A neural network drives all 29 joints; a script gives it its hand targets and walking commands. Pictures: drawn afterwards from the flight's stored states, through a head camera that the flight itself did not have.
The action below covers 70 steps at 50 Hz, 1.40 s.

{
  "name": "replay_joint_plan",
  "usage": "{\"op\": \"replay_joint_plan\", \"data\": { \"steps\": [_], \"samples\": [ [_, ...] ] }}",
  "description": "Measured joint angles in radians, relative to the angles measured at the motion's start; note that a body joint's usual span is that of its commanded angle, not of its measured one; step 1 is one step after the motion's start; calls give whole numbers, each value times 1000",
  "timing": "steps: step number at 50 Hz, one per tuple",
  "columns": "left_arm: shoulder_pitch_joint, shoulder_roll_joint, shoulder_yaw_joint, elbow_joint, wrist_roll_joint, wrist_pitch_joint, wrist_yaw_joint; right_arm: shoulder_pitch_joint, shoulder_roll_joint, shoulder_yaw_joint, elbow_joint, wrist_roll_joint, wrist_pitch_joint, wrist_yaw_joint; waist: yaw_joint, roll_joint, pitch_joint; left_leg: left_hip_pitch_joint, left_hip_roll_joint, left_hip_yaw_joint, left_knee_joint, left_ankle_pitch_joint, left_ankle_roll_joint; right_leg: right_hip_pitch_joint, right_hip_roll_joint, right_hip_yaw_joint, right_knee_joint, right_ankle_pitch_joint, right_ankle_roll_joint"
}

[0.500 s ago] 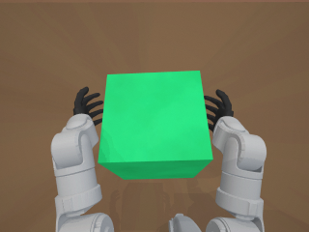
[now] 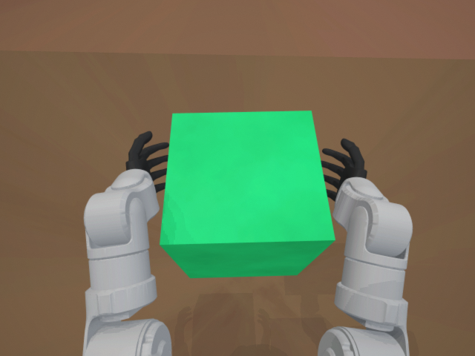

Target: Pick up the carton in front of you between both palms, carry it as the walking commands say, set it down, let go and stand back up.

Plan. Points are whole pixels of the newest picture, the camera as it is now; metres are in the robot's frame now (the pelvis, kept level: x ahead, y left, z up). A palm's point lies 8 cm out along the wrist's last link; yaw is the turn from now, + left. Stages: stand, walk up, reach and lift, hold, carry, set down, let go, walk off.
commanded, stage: carry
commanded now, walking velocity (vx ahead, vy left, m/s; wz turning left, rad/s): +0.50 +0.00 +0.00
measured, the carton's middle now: (243, 205) +0.37 +0.00 +0.08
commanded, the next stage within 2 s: none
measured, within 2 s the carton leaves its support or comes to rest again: neither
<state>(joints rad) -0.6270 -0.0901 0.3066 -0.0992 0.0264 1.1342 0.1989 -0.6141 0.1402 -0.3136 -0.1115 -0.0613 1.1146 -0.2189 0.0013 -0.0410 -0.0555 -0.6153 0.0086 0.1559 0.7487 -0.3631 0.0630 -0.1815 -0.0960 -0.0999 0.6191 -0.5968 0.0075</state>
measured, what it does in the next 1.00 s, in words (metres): climbs: right foot 0.04 m higher, then left foot 0.04 m higher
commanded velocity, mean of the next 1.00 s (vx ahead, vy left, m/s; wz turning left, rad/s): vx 0.50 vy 0.00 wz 0.00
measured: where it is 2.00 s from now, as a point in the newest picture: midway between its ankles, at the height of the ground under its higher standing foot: (239, 143)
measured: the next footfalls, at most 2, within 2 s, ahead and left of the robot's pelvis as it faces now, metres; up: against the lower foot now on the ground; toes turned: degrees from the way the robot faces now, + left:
right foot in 0.34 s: +0.38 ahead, -0.11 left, +0.04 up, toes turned -7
left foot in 0.70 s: +0.62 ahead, +0.11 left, +0.08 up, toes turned +7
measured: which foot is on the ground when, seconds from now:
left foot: down 0.00-0.36, up 0.38-0.68, down 0.70-1.00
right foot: up 0.00-0.32, down 0.34-0.70, up 0.72-1.00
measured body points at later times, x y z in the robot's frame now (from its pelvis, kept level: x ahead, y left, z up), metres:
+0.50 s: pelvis +0.31 -0.03 +0.07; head +0.33 -0.02 +0.52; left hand +0.65 +0.17 +0.20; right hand +0.69 -0.15 +0.20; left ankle +0.25 +0.08 -0.55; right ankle +0.33 -0.10 -0.66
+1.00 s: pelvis +0.63 +0.01 +0.12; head +0.66 +0.01 +0.57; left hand +1.01 +0.15 +0.26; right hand +0.98 -0.17 +0.27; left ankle +0.58 +0.10 -0.62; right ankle +0.74 -0.10 -0.56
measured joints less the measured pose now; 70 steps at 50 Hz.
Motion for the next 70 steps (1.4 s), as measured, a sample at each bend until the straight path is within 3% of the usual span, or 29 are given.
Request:
{"op": "replay_joint_plan", "data": {
  "steps": [2, 5, 8, 11, 14, 17, 19, 22, 25, 29, 32, 35, 37, 40, 42, 45, 49, 53, 55, 58, 60, 65, 70],
  "samples": [
    [24, 18, 20, 24, 21, -11, -7, -5, 18, 22, 38, 7, 14, 2, -62, 16, 2, 42, -9, 3, 15, -56, 2, -110, 27, 70, 313, 34, -6],
    [32, 3, 58, 49, 48, -19, -11, 29, 33, 43, 26, 16, 39, -14, -114, 36, 18, 133, -10, -11, -70, -74, -6, -302, 86, 94, 663, 90, -33],
    [29, -27, 75, 30, 67, -35, -14, 51, 25, 46, -6, 39, 33, -26, -123, 35, 39, 229, -5, -19, -167, -76, -12, -446, 94, 71, 692, 136, -57],
    [32, -35, 65, -13, 72, -55, -8, 38, 17, 46, -34, 60, 14, -28, -116, 35, 48, 318, 2, -25, -242, -93, -23, -531, 73, 49, 549, 159, -61],
    [33, -24, 46, -42, 62, -59, -1, 15, 8, 48, -50, 70, 8, -27, -89, 44, 33, 403, 15, -31, -292, -128, -45, -527, 57, 20, 290, 187, -58],
    [8, -12, 23, -18, 46, -47, 1, 1, -10, 38, -52, 61, 21, -15, -28, 77, 12, 448, 68, -48, -205, -221, -66, -429, 91, -50, 96, 245, -68],
    [-13, -13, -2, 23, 32, -34, 3, 11, -31, 22, -38, 48, 17, -10, 28, 75, 6, 360, 82, -98, 73, -186, -61, -395, 104, -69, 137, 196, -73],
    [4, -24, -24, 37, 5, 11, 6, 19, -28, -22, -1, 15, 19, -11, 93, 47, 6, 159, 19, -158, 508, -153, -33, -312, 109, -59, 82, 151, -73],
    [25, -26, -23, 23, -4, 22, 23, 13, 7, -60, 7, -17, 16, -3, 119, 44, 18, 3, 4, -140, 610, -107, -9, -216, 106, -46, -12, 147, -64],
    [2, -18, -19, 3, -31, 9, 26, 11, 18, -58, -34, -31, -3, -5, 119, 46, 30, -131, 28, -110, 479, -58, -8, -97, 96, -35, -111, 124, -50],
    [-17, -12, -22, 6, -34, 3, 25, 12, 4, -40, -47, -29, -9, -9, 98, 42, 14, -134, 44, -81, 217, -32, -12, -9, 82, -28, -171, 93, -27],
    [-24, -2, -6, 22, -15, 11, 9, -4, -2, -21, -7, -19, -1, -5, 40, 11, -5, -36, 7, -11, -6, 8, 4, 50, 31, -12, -120, 13, 0],
    [-5, 19, 15, 37, 4, 3, -4, -20, 10, 4, 43, -8, 1, -3, -25, 3, -3, 7, -13, 12, 21, -20, 8, -25, 6, 35, 143, 20, -4],
    [19, 18, 50, 66, 38, -13, -9, 4, 31, 30, 48, 11, 34, -4, -101, 32, 12, 91, -18, 1, -29, -68, 8, -227, 76, 102, 595, 76, -23],
    [19, -6, 70, 64, 56, -19, -11, 31, 31, 43, 28, 20, 39, -26, -124, 36, 27, 156, -18, -8, -100, -65, 0, -346, 97, 93, 710, 117, -43],
    [22, -36, 77, 28, 79, -38, -12, 40, 23, 42, -4, 45, 27, -33, -130, 37, 47, 252, -10, -16, -191, -73, -6, -475, 93, 66, 667, 141, -61],
    [28, -34, 57, -30, 79, -54, -3, 12, 10, 46, -32, 69, 8, -34, -113, 41, 43, 370, 0, -23, -280, -105, -25, -541, 61, 36, 392, 178, -60],
    [8, -13, 29, -15, 60, -38, 1, -12, -5, 38, -34, 64, 23, -26, -45, 72, 7, 456, 50, -40, -238, -206, -60, -435, 86, -46, 85, 242, -72],
    [-15, -12, 6, 30, 45, -29, 2, -6, -28, 22, -22, 51, 23, -14, 14, 83, 0, 394, 81, -82, 6, -218, -56, -396, 107, -73, 120, 220, -79],
    [-7, -22, -18, 54, 11, 18, -1, 8, -29, -21, 15, 13, 22, -12, 88, 50, -4, 197, 19, -155, 458, -170, -32, -320, 111, -66, 87, 158, -80],
    [10, -25, -24, 47, 6, 33, 17, 5, -8, -53, 28, -11, 23, -8, 114, 42, 3, 81, 0, -148, 587, -133, -14, -257, 110, -57, 23, 158, -70],
    [-7, -16, -20, 21, -24, 18, 37, -3, 24, -65, -18, -42, 5, -7, 124, 45, 24, -115, 22, -112, 497, -69, -5, -106, 98, -43, -105, 131, -54],
    [-39, -7, -17, 37, -20, 14, 27, -3, 3, -36, -24, -37, 6, -9, 79, 28, -4, -96, 35, -48, 91, -29, -5, 36, 64, -28, -180, 64, -11]
  ]
}}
